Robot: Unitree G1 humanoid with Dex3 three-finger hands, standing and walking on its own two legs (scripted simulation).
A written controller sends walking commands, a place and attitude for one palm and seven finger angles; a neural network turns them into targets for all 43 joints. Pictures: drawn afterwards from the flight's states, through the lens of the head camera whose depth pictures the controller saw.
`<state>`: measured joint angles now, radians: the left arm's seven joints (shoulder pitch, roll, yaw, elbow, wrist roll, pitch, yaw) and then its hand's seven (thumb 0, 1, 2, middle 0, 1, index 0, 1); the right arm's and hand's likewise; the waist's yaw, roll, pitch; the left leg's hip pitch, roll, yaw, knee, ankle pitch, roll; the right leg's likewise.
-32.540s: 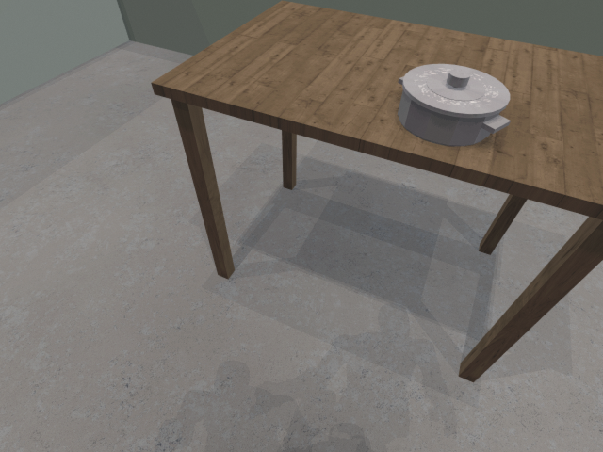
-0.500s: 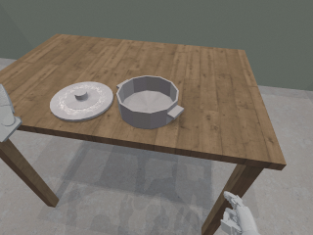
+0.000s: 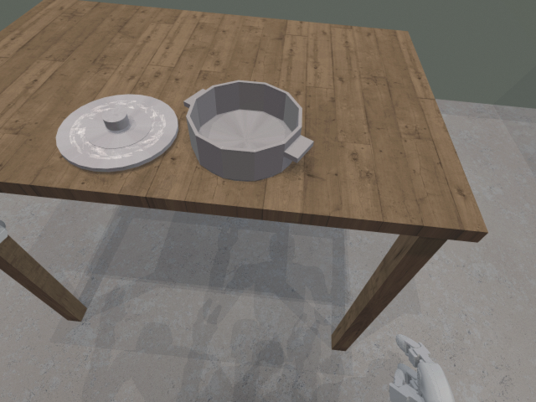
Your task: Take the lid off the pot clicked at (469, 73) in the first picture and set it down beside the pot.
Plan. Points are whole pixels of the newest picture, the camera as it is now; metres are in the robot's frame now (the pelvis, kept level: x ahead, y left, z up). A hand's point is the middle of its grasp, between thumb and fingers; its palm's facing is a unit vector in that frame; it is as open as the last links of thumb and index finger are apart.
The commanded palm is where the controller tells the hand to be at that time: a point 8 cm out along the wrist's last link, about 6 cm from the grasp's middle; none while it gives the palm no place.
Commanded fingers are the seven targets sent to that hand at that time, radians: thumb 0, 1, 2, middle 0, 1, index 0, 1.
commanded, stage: step back with the hand held close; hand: left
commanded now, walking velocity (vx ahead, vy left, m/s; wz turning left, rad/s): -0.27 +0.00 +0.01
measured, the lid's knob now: (116, 119) +0.53 +0.31 +0.10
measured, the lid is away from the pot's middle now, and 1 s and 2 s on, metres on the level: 0.23 0.23 0.23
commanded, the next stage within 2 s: stop stepping back and stand still in 0.78 s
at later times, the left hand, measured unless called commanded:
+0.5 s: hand out of the picture +0.12 +0.28 +0.29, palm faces +0.51 -0.79 -0.33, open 7.4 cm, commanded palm +0.04 +0.31 +0.28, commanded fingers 0.00 0.90 0.90 -0.20 -0.30 -0.20 -0.30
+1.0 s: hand out of the picture +0.03 +0.37 +0.25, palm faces +0.28 -0.93 -0.26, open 7.4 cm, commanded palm -0.08 +0.42 +0.28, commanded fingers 0.00 0.90 0.90 -0.20 -0.30 -0.20 -0.30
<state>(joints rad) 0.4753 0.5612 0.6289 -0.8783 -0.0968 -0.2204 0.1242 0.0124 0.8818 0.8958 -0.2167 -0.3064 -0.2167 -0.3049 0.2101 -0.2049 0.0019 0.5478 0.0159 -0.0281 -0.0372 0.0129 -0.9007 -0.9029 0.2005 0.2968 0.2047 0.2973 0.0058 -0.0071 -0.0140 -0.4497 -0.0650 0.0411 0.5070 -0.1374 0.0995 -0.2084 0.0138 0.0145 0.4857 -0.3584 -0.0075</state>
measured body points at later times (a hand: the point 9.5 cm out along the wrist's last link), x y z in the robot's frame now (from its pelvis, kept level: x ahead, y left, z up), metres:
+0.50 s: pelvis -0.09 +0.03 +0.00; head -0.05 +0.08 +0.45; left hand +0.09 +0.32 +0.30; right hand +0.09 -0.20 -0.06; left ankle +0.07 +0.05 -0.73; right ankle -0.15 -0.13 -0.66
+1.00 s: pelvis -0.22 +0.14 +0.01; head -0.16 +0.22 +0.45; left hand +0.01 +0.41 +0.27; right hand -0.08 -0.10 -0.04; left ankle -0.10 +0.14 -0.73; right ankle -0.21 -0.05 -0.62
